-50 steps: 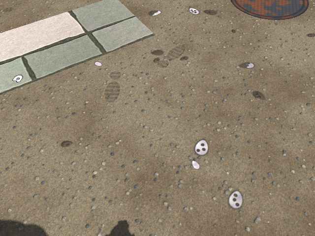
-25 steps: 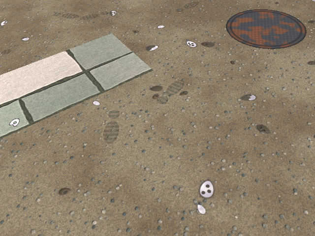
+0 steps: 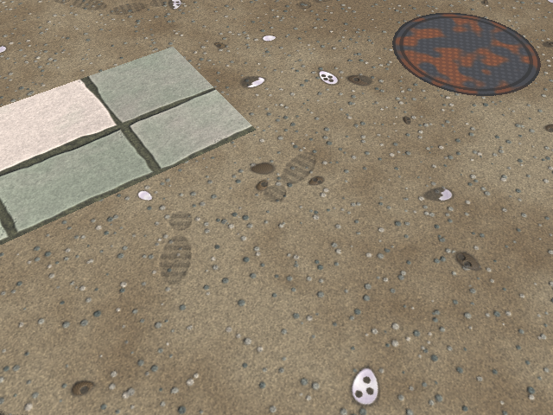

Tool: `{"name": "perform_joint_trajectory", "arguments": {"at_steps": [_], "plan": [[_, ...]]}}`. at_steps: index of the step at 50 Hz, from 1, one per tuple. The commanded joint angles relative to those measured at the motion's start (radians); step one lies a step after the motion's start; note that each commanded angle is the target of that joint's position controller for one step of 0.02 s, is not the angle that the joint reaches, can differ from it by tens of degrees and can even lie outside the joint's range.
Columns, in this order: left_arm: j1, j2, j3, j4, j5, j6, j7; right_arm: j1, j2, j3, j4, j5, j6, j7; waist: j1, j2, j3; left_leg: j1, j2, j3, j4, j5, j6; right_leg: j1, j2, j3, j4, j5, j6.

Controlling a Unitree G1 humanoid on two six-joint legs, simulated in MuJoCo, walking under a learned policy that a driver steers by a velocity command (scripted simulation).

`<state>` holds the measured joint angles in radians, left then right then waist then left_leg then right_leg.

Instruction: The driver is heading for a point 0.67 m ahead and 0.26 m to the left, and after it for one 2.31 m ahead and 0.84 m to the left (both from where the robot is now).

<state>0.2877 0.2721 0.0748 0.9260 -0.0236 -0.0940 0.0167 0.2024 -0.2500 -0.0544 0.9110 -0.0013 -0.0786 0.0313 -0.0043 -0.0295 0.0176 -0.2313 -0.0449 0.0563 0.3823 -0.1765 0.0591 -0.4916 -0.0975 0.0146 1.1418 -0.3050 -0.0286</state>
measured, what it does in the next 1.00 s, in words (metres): walks ahead, turning left: right foot, then left foot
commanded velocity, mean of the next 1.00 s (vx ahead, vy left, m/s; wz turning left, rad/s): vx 0.50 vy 0.00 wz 0.41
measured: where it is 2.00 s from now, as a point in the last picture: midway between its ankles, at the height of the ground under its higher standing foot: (211, 334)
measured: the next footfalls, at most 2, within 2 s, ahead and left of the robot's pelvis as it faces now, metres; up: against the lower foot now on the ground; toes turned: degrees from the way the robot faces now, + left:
right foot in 0.34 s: +0.37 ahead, -0.15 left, +0.00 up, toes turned +5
left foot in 0.86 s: +0.56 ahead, +0.18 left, +0.00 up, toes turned +27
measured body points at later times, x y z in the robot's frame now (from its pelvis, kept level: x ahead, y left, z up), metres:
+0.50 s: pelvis +0.27 -0.05 +0.00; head +0.30 -0.06 +0.45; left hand +0.35 +0.23 -0.12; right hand +0.37 -0.32 -0.14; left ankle +0.20 +0.09 -0.65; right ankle +0.33 -0.15 -0.74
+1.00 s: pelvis +0.51 +0.08 -0.01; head +0.54 +0.12 +0.44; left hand +0.49 +0.39 -0.13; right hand +0.74 -0.12 -0.12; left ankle +0.53 +0.16 -0.74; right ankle +0.51 -0.10 -0.65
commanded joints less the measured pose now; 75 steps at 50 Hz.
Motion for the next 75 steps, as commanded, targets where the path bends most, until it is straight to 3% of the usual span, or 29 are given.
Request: {"name": "perform_joint_trajectory", "arguments": {"at_steps": [1,5,11,14,16,17,18,19,20,22,26,33,38,40,42,43,44,45,46,49,55,60,65,66,67,68,70,73,75], "plan": [[0.009,0.042,0.014,-0.06,0.008,0.007,0.003,0.003,-0.112,-0.021,-0.031,0.0,-0.022,-0.009,0.019,0.108,-0.003,0.1,0.273,-0.267,-0.249,0.134,0.178,-0.169,-0.07,0.045,-0.065,0.078,0.01],[-0.156,0.031,0.003,-0.117,0.022,0.007,-0.007,0.062,-0.146,-0.027,-0.007,0.005,-0.017,-0.028,-0.013,0.079,0.043,0.078,0.241,-0.183,-0.275,0.211,0.164,-0.189,-0.048,0.023,-0.347,0.285,0.035],[-0.359,0.044,-0.011,-0.182,0.008,-0.01,-0.039,0.181,-0.173,-0.035,0.033,0.03,0.0,-0.043,-0.06,0.075,0.074,0.141,0.255,-0.2,-0.224,0.17,0.139,-0.096,0.025,0.024,-0.614,0.4,0.039],[-0.332,0.093,0.001,-0.184,0.006,-0.021,-0.046,0.185,-0.188,-0.045,0.035,0.03,0.014,-0.049,-0.02,0.101,0.043,0.208,0.287,-0.245,-0.136,0.231,0.113,0.0,0.044,0.032,-0.662,0.307,0.017],[-0.116,0.16,0.037,-0.127,0.01,-0.027,-0.035,0.171,-0.168,-0.038,0.024,0.02,0.022,-0.047,0.089,0.102,-0.095,0.156,0.21,-0.203,0.117,0.401,0.069,0.322,0.064,0.004,-0.678,0.253,-0.032],[0.065,0.232,0.055,-0.101,0.028,-0.028,-0.025,0.169,-0.111,-0.016,-0.011,0.0,0.024,-0.046,0.151,0.01,-0.265,-0.026,0.131,-0.152,0.423,0.193,0.031,0.626,-0.109,0.173,-0.632,0.226,-0.093],[0.117,0.3,0.069,-0.076,0.03,-0.017,-0.029,0.309,0.016,0.017,-0.029,0.018,0.006,-0.041,0.082,-0.293,-0.413,-0.387,-0.015,-0.093,0.761,-0.37,-0.029,0.934,-0.344,0.622,-0.747,0.024,-0.241],[0.101,0.186,0.041,-0.087,0.025,-0.016,-0.031,0.267,-0.097,-0.008,-0.014,0.042,-0.003,-0.042,0.109,-0.213,-0.378,-0.479,0.039,-0.197,0.89,-0.411,-0.025,0.88,-0.318,0.691,-0.829,-0.123,-0.224],[0.022,0.129,0.023,-0.1,0.022,-0.018,-0.027,0.172,-0.157,-0.027,-0.041,0.056,-0.006,-0.044,0.106,-0.147,-0.221,-0.534,0.082,-0.183,0.913,-0.324,-0.014,0.747,-0.285,0.524,-0.847,-0.111,-0.174],[-0.098,0.079,0.007,-0.104,0.03,-0.019,-0.026,0.107,-0.138,-0.035,-0.052,0.038,0.003,-0.051,0.054,-0.064,-0.084,-0.469,0.155,-0.16,0.845,-0.184,-0.018,0.499,-0.215,0.313,-0.905,0.065,-0.14],[-0.141,0.081,0.012,-0.083,0.036,-0.032,-0.022,0.104,-0.068,-0.036,-0.082,0.036,0.051,-0.042,-0.007,-0.062,-0.012,-0.399,0.203,-0.154,0.756,-0.096,-0.028,0.339,-0.189,0.114,-1.01,0.189,-0.152],[-0.096,0.148,0.034,-0.057,0.033,-0.02,0.002,-0.08,-0.059,-0.027,-0.156,0.022,0.052,-0.007,0.034,-0.012,0.049,-0.419,0.185,-0.09,0.414,0.196,-0.042,0.377,-0.165,-0.125,-1.045,0.289,-0.134],[-0.022,0.19,0.049,-0.033,0.007,0.011,0.002,-0.205,-0.074,-0.022,-0.225,0.022,0.055,0.019,0.066,-0.008,0.087,-0.434,0.157,-0.028,0.282,0.112,-0.003,0.533,-0.209,-0.189,-0.979,0.353,-0.108],[-0.034,0.217,0.058,-0.037,-0.003,0.025,0.002,-0.182,-0.101,-0.035,-0.238,0.021,0.059,0.024,0.033,-0.032,0.055,-0.356,0.108,0.022,0.267,0.009,0.032,0.575,-0.216,-0.218,-0.87,0.621,-0.089],[-0.067,0.227,0.059,-0.048,-0.015,0.042,0.002,0.03,-0.164,-0.076,-0.192,0.027,0.062,0.018,-0.098,-0.03,-0.069,-0.058,0.009,0.085,0.204,0.003,0.087,0.529,-0.173,-0.271,-0.557,0.888,-0.05],[-0.051,0.195,0.046,-0.058,0.003,0.041,0.005,0.218,-0.246,-0.118,-0.137,0.032,0.07,0.0,-0.173,0.034,-0.167,0.252,0.02,-0.008,0.182,0.022,0.132,0.326,-0.132,-0.281,-0.271,0.713,-0.001],[0.012,0.043,0.0,-0.114,0.052,0.022,-0.002,0.212,-0.372,-0.137,-0.133,0.043,0.069,-0.014,-0.065,0.321,-0.203,0.537,0.276,-0.537,0.092,-0.102,0.288,-0.124,0.048,-0.244,0.095,-0.162,0.071],[-0.04,0.082,-0.005,-0.138,0.016,-0.023,-0.013,0.225,-0.33,-0.114,-0.182,0.027,0.047,-0.004,-0.096,0.236,-0.374,0.631,0.389,-0.919,-0.093,-0.286,0.384,-0.264,0.126,0.027,0.253,-0.32,0.067],[-0.151,0.147,0.011,-0.167,-0.027,-0.048,-0.021,0.202,-0.254,-0.092,-0.172,0.017,0.028,0.002,-0.123,0.15,-0.252,0.58,0.372,-0.801,-0.128,-0.213,0.324,-0.367,0.076,0.06,0.258,-0.225,0.04],[-0.14,0.156,0.021,-0.144,0.022,-0.056,-0.008,0.023,-0.151,-0.06,-0.208,0.011,0.011,-0.006,-0.009,0.065,-0.097,0.214,0.255,-0.484,-0.122,0.075,0.237,-0.198,-0.031,0.074,0.026,-0.029,0.02],[-0.212,0.085,0.006,-0.187,0.045,-0.002,-0.003,0.035,-0.212,-0.076,-0.214,0.014,0.028,-0.049,0.015,0.066,-0.051,-0.007,0.154,-0.255,-0.087,0.623,0.189,-0.057,0.047,0.012,-0.311,0.165,0.098],[-0.327,0.085,-0.002,-0.236,0.027,0.007,-0.024,0.094,-0.199,-0.075,-0.201,0.021,0.067,-0.066,-0.04,0.128,-0.076,0.003,0.128,-0.306,-0.02,0.437,0.11,0.04,0.128,0.026,-0.574,0.372,0.088],[-0.224,0.152,0.022,-0.223,0.044,-0.015,-0.024,0.028,-0.164,-0.063,-0.239,0.019,0.079,-0.078,0.032,0.146,-0.106,0.09,0.1,-0.435,0.208,0.327,0.063,0.172,0.101,0.059,-0.76,0.395,0.024],[-0.159,0.202,0.031,-0.223,0.064,-0.018,-0.015,0.029,-0.117,-0.046,-0.267,0.005,0.074,-0.075,0.045,0.055,-0.208,-0.003,0.032,-0.379,0.402,0.17,0.019,0.388,-0.047,0.17,-0.723,0.677,-0.039],[-0.139,0.226,0.029,-0.23,0.083,-0.004,-0.009,0.226,-0.064,-0.034,-0.253,0.003,0.073,-0.072,-0.038,-0.195,-0.32,-0.242,-0.113,-0.281,0.668,-0.537,-0.048,0.677,-0.303,0.442,-0.671,1.046,-0.221],[-0.118,0.195,0.031,-0.221,0.044,0.018,-0.012,0.301,-0.167,-0.047,-0.241,0.018,0.078,-0.065,-0.041,-0.239,-0.392,-0.346,-0.049,-0.249,0.83,-0.571,-0.079,0.705,-0.398,0.626,-0.711,0.785,-0.298],[-0.193,0.106,0.003,-0.254,0.04,0.044,-0.005,0.132,-0.248,-0.076,-0.245,0.028,0.114,-0.075,0.002,-0.065,-0.211,-0.409,0.018,-0.199,0.919,-0.408,-0.132,0.524,-0.258,0.397,-0.76,0.472,-0.217],[-0.261,0.125,0.004,-0.252,0.054,0.07,0.005,0.099,-0.182,-0.066,-0.268,0.028,0.149,-0.075,-0.023,-0.101,-0.081,-0.312,0.062,-0.132,0.826,-0.297,-0.143,0.26,-0.145,0.192,-0.861,0.28,-0.183],[-0.242,0.125,0.004,-0.235,0.054,0.071,0.004,0.094,-0.125,-0.047,-0.275,0.017,0.141,-0.077,-0.015,-0.109,-0.102,-0.239,0.05,-0.108,0.699,-0.305,-0.137,0.244,-0.124,0.145,-0.87,0.341,-0.205]]}}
